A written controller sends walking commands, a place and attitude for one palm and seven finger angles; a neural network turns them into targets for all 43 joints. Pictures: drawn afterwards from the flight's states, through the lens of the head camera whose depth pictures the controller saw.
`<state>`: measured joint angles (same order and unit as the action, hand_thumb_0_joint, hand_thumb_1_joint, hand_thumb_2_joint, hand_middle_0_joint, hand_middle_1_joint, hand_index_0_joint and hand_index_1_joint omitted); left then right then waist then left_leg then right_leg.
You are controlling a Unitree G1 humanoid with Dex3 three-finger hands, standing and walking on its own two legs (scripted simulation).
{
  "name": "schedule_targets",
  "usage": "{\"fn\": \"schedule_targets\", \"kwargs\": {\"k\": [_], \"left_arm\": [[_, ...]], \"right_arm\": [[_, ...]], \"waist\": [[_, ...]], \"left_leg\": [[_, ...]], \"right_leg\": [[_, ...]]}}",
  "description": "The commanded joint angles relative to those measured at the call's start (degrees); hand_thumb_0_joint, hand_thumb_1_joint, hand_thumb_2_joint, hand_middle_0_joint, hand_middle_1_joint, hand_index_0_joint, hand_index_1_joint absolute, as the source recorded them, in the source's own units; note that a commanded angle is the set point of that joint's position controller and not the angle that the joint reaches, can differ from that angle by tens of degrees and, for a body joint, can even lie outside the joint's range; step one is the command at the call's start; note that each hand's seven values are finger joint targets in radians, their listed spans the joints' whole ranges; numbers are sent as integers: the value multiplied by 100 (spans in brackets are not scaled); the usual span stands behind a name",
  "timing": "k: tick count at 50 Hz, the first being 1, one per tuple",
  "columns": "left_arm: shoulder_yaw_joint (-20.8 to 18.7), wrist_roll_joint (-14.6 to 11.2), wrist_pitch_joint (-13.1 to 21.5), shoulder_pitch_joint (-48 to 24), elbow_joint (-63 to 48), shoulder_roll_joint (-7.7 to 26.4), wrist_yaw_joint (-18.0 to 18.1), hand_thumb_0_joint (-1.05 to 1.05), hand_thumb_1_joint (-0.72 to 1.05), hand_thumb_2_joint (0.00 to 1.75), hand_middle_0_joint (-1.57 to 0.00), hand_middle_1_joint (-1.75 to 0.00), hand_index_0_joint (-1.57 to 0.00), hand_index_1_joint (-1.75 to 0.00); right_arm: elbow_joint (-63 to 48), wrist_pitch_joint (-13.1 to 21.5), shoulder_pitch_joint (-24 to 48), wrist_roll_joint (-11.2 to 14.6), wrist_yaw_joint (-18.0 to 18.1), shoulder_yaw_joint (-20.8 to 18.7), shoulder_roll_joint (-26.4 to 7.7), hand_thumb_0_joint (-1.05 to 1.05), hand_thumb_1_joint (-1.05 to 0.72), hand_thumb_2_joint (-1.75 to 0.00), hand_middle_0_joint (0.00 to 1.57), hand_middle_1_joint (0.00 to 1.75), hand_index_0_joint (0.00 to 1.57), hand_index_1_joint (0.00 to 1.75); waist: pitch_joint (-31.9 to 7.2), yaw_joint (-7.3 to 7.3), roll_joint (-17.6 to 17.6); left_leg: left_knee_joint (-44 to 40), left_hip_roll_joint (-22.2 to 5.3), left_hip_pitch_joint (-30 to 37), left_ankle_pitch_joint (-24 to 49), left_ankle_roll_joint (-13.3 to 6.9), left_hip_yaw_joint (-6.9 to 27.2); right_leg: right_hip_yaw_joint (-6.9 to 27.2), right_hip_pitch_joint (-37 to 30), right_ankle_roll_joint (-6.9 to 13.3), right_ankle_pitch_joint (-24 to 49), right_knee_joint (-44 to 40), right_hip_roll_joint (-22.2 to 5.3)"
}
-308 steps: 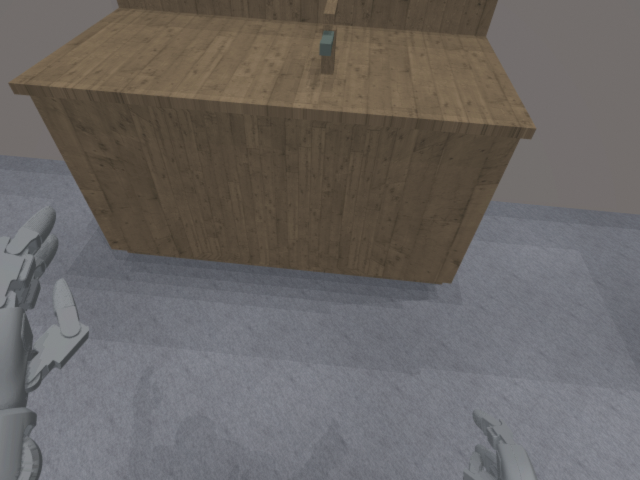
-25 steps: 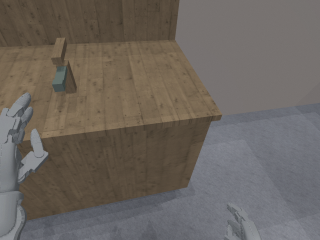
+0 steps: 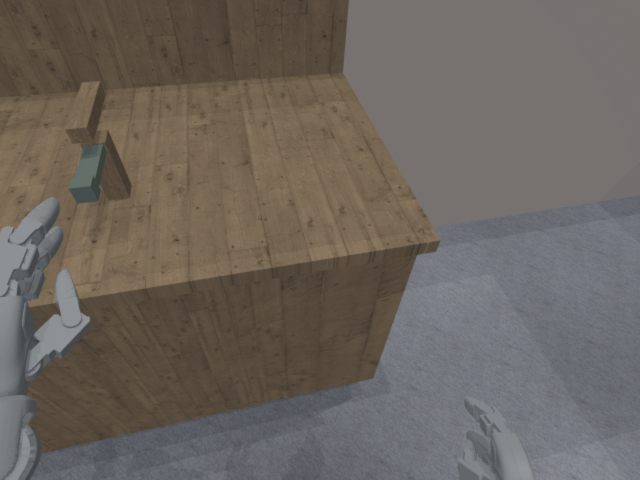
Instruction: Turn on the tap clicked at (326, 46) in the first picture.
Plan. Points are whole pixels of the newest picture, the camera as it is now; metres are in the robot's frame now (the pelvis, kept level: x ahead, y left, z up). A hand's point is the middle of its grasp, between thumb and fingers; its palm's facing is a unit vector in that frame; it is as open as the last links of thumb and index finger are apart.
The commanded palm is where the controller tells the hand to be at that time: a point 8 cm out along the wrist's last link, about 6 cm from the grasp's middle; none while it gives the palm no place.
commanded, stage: come to a stop and stand still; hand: left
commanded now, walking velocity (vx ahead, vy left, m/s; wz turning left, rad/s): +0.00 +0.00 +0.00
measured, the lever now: (85, 189) +0.44 +0.38 +0.10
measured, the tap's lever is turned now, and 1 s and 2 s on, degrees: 0 0 0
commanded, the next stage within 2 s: look again from close up in 0.36 s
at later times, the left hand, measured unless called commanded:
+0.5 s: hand (82, 319) +0.22 +0.25 +0.15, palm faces +0.39 -0.85 -0.36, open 7.4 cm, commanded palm +0.17 +0.28 +0.17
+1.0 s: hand (69, 327) +0.21 +0.26 +0.15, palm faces +0.40 -0.85 -0.35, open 7.4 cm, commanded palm +0.16 +0.29 +0.17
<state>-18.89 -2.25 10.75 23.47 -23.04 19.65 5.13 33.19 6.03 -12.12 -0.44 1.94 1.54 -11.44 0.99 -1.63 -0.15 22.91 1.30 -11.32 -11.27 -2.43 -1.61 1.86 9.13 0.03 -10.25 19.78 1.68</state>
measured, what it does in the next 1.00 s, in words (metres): stands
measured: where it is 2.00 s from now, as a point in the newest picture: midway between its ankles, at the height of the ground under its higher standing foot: outside the picture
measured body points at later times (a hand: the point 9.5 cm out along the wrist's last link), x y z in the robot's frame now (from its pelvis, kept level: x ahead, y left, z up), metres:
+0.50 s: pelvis +0.01 +0.00 +0.00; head +0.02 +0.01 +0.45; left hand +0.19 +0.29 +0.17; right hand +0.19 -0.22 -0.07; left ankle +0.01 +0.09 -0.75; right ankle +0.00 -0.12 -0.75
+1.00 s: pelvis +0.00 +0.01 +0.00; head +0.01 +0.02 +0.45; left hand +0.19 +0.30 +0.16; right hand +0.18 -0.22 -0.08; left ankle +0.01 +0.09 -0.75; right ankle +0.00 -0.12 -0.75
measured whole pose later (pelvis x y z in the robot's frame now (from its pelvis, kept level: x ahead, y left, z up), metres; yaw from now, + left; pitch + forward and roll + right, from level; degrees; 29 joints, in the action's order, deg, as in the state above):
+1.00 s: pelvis +0.00 +0.01 +0.00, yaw +0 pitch +0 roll -1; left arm -18.8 -2.9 9.8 25.6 -23.6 19.7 6.3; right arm 33.3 3.7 -12.7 -0.2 2.8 1.2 -11.5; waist -0.1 -1.6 -0.2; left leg 24.7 1.9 -12.2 -12.5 -3.3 -1.4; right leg 1.6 9.7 -0.5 -11.4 21.2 1.1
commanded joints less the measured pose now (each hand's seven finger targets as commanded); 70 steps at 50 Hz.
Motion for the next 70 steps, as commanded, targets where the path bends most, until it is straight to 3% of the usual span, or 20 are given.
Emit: {"fn": "schedule_targets", "kwargs": {"k": [1, 4, 10, 12, 16, 23, 26, 31, 37, 40, 43, 46, 51, 53, 57, 61, 66, 67, 69, 70], "left_arm": [[-701, -89, 342, -299, -1225, 1030, 144, 0, 90, 90, -20, -30, -20, -30], [-629, -102, 319, -354, -1246, 972, 148, 0, 90, 90, -20, -30, -20, -30], [-616, -116, 254, -317, -1168, 971, 171, 0, 90, 90, -20, -30, -20, -30], [-661, -117, 249, -398, -1258, 1057, 176, 0, 90, 90, -20, -30, -20, -30], [-627, -134, 228, -291, -1245, 1017, 193, 0, 90, 90, -20, -30, -20, -30], [-615, -141, 231, -291, -1388, 1039, 203, 0, 90, 90, -20, -30, -20, -30], [-576, -150, 210, -250, -1225, 988, 198, 0, 90, 90, -20, -30, -20, -30], [-547, -122, 232, -381, -1234, 978, 198, 0, 90, 90, -20, -30, -20, -30], [-617, -108, 251, -383, -1338, 1063, 205, 0, 90, 90, -20, -30, -20, -30], [-583, -96, 255, -319, -1236, 977, 215, 0, 90, 90, -20, -30, -20, -30], [-585, -94, 268, -329, -1276, 983, 216, 0, 90, 90, -20, -30, -20, -30], [-550, -80, 285, -340, -1288, 962, 221, 0, 90, 90, -20, -30, -20, -30], [-509, -51, 308, -466, -1264, 923, 243, 0, 90, 90, -20, -30, -20, -30], [-559, -43, 343, -580, -1326, 977, 259, 0, 90, 90, -20, -30, -20, -30], [-720, -65, 404, -615, -1415, 1113, 268, 0, 90, 90, -20, -30, -20, -30], [-715, -76, 439, -366, -1373, 1059, 268, 0, 90, 90, -20, -30, -20, -30], [-909, -128, 525, -137, -1472, 1209, 267, 0, 90, 90, -20, -30, -20, -30], [-1043, -153, 545, -75, -1497, 1330, 280, 0, 90, 90, -20, -30, -20, -30], [-1051, -168, 581, -7, -1610, 1300, 273, 0, 90, 90, -20, -30, -20, -30], [-1102, -182, 593, 38, -1703, 1331, 269, 0, 90, 90, -20, -30, -20, -30]], "right_arm": [[-966, 222, 515, 42, 73, -272, -665, 0, -90, -90, 20, 30, 20, 30], [-971, 182, 519, 48, 88, -273, -676, 0, -90, -90, 20, 30, 20, 30], [-998, 83, 515, 55, 117, -294, -677, 0, -90, -90, 20, 30, 20, 30], [-1007, 73, 571, 58, 132, -301, -685, 0, -90, -90, 20, 30, 20, 30], [-1029, 21, 544, 66, 128, -292, -683, 0, -90, -90, 20, 30, 20, 30], [-1023, -8, 543, 69, 148, -287, -688, 0, -90, -90, 20, 30, 20, 30], [-1031, -27, 545, 78, 149, -288, -685, 0, -90, -90, 20, 30, 20, 30], [-1008, -22, 533, 80, 155, -293, -705, 0, -90, -90, 20, 30, 20, 30], [-1005, 27, 577, 80, 169, -294, -689, 0, -90, -90, 20, 30, 20, 30], [-975, 30, 539, 77, 162, -290, -678, 0, -90, -90, 20, 30, 20, 30], [-948, 50, 548, 71, 158, -297, -692, 0, -90, -90, 20, 30, 20, 30], [-925, 71, 544, 53, 144, -345, -735, 0, -90, -90, 20, 30, 20, 30], [-904, 96, 573, 28, 146, -360, -786, 0, -90, -90, 20, 30, 20, 30], [-886, 105, 571, 16, 162, -347, -774, 0, -90, -90, 20, 30, 20, 30], [-898, 125, 556, 42, 157, -370, -788, 0, -90, -90, 20, 30, 20, 30], [-913, 80, 498, 79, 118, -382, -768, 0, -90, -90, 20, 30, 20, 30], [-928, -13, 498, 131, 30, -434, -738, 0, -90, -90, 20, 30, 20, 30], [-922, -24, 547, 147, 25, -441, -737, 0, -90, -90, 20, 30, 20, 30], [-930, -71, 501, 159, -10, -435, -721, 0, -90, -90, 20, 30, 20, 30], [-930, -88, 469, 171, -11, -447, -746, 0, -90, -90, 20, 30, 20, 30]], "waist": [[-892, 3, 227], [-882, 24, 338], [-889, 29, 169], [-836, 42, 341], [-916, 28, 209], [-860, 39, 424], [-703, 32, 258], [-635, 42, 308], [-647, 42, 475], [-620, 26, 255], [-684, 40, 303], [-749, 81, 419], [-413, 120, 387], [-344, 137, 426], [-441, 155, 552], [-640, 144, 303], [-843, 176, -209], [-821, 188, -157], [-880, 208, -79], [-947, 250, 259]], "left_leg": [[-285, -245, 433, 1254, 301, 230], [-308, -240, 477, 1309, 313, 215], [-276, -209, 510, 1324, 278, 180], [-295, -183, 564, 1265, 285, 143], [-302, -204, 522, 1369, 270, 214], [-379, -223, 458, 1352, 304, 266], [-481, -237, 334, 929, 283, 272], [-620, -253, 177, 490, 282, 341], [-681, -280, 148, 349, 296, 360], [-680, -299, -36, 165, 263, 409], [-587, -305, 17, 219, 263, 374], [-466, -353, -24, -402, 177, 347], [-377, -511, -392, -1455, -2, 586], [-305, -560, -440, -1482, -49, 645], [38, -603, -274, -809, -70, 560], [537, -628, -250, 92, -64, 424], [1498, -306, -448, 861, 85, 14], [1563, -256, -442, 966, 118, -63], [1318, -279, -218, 1317, 115, 60], [1068, -406, 243, 1787, 59, 259]], "right_leg": [[46, -274, 35, 1360, -184, -173], [28, -281, 33, 1387, -187, -167], [30, -335, 19, 1534, -309, -183], [60, -244, 18, 1477, -380, -173], [-11, -390, 5, 1517, -335, -181], [-77, -412, 6, 1359, -288, -154], [-68, -311, -18, 1038, -383, -150], [-66, -305, -15, 693, -398, -125], [-85, -305, -15, 611, -320, -102], [-81, -403, -13, 557, -310, -128], [-61, -395, 13, 597, -272, -171], [29, -249, 90, 141, -95, -207], [250, 204, 225, -733, 205, -260], [266, 297, 264, -726, 389, -291], [353, 403, 340, -147, 854, -329], [418, 246, 399, 594, 1183, -417], [1032, -184, 638, 1870, 1260, -922], [1135, -202, 669, 2232, 1328, -1024], [912, -105, 584, 2279, 1716, -948], [582, 282, 431, 2056, 2120, -716]]}}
